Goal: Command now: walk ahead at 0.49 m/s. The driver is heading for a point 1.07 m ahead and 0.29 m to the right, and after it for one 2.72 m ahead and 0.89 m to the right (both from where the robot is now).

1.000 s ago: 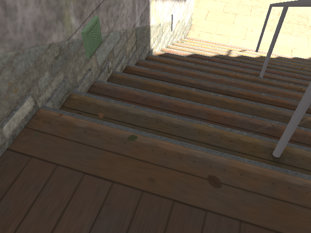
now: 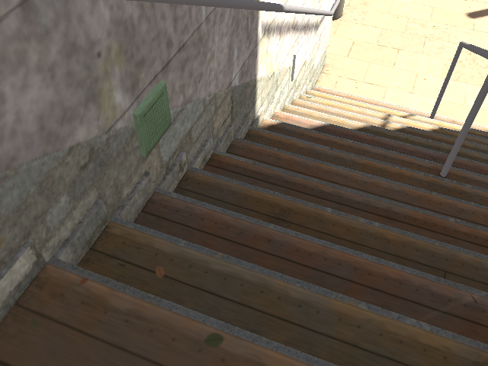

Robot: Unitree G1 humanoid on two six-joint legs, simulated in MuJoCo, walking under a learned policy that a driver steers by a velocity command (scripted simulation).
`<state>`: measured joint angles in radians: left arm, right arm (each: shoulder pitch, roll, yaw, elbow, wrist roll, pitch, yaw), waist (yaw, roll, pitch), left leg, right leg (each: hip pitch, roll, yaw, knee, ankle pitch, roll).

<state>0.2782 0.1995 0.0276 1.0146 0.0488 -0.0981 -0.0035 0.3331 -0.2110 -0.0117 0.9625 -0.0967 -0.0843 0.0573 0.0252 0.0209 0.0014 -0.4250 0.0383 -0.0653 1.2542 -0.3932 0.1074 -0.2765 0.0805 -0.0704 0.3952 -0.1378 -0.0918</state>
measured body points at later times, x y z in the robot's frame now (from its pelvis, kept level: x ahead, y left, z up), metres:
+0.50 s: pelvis +0.27 +0.05 +0.00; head +0.30 +0.07 +0.45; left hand +0.29 +0.31 -0.15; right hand +0.31 -0.20 -0.13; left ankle +0.31 +0.12 -0.74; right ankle +0.21 -0.07 -0.65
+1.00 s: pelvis +0.48 +0.01 +0.00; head +0.47 +0.00 +0.45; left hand +0.47 +0.27 -0.14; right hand +0.51 -0.24 -0.15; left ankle +0.51 +0.16 -0.67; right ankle +0.44 -0.03 -0.74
